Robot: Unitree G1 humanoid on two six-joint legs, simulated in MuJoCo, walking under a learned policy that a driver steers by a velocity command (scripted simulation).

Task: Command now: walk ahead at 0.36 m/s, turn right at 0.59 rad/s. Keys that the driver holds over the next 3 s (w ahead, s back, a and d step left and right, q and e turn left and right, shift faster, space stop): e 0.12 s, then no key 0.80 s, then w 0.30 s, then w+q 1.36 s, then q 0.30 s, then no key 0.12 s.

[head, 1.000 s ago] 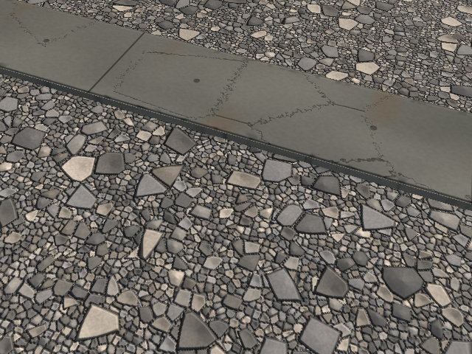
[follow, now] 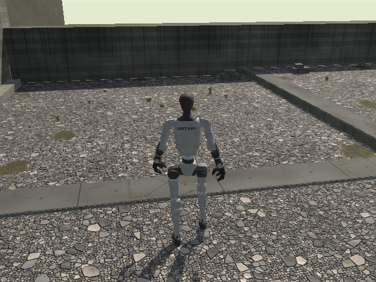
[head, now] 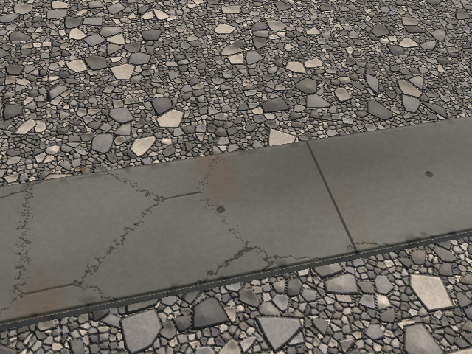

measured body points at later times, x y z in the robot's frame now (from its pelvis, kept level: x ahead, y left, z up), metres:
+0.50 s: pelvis +0.14 -0.04 -0.01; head +0.17 -0.06 +0.44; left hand +0.28 +0.19 -0.13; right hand +0.18 -0.30 -0.15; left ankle +0.18 +0.11 -0.70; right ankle +0.20 -0.10 -0.75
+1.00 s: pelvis +0.18 -0.01 +0.00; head +0.17 -0.01 +0.45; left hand +0.24 +0.23 -0.15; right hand +0.16 -0.25 -0.16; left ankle +0.16 +0.09 -0.75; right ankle +0.20 -0.10 -0.74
